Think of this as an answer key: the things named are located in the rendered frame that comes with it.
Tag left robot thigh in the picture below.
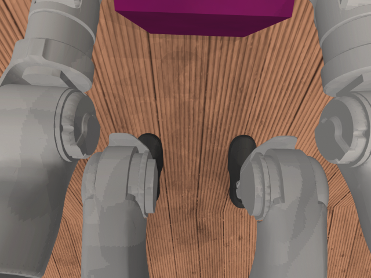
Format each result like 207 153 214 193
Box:
81 146 158 278

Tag robot right upper arm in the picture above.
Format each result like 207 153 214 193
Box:
314 90 371 253

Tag right robot forearm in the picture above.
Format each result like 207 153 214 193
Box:
309 0 371 97

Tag carton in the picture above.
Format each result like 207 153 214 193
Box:
114 0 294 37

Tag robot right shin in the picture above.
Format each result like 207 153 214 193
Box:
236 136 329 210

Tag robot left upper arm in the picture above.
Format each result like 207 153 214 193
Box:
0 84 100 278

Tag left robot forearm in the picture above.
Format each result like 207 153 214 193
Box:
0 0 102 93

